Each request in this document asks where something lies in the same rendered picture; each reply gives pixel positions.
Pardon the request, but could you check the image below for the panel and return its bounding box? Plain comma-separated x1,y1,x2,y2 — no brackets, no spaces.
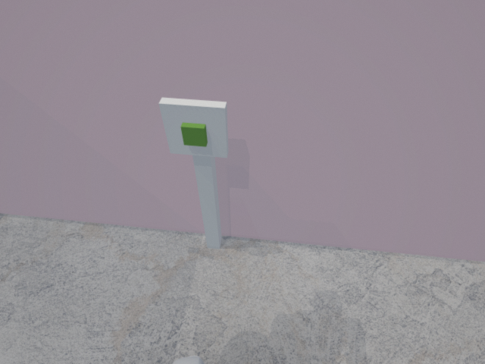
159,98,229,249

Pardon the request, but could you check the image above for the button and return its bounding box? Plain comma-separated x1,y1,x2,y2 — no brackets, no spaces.
181,123,208,147

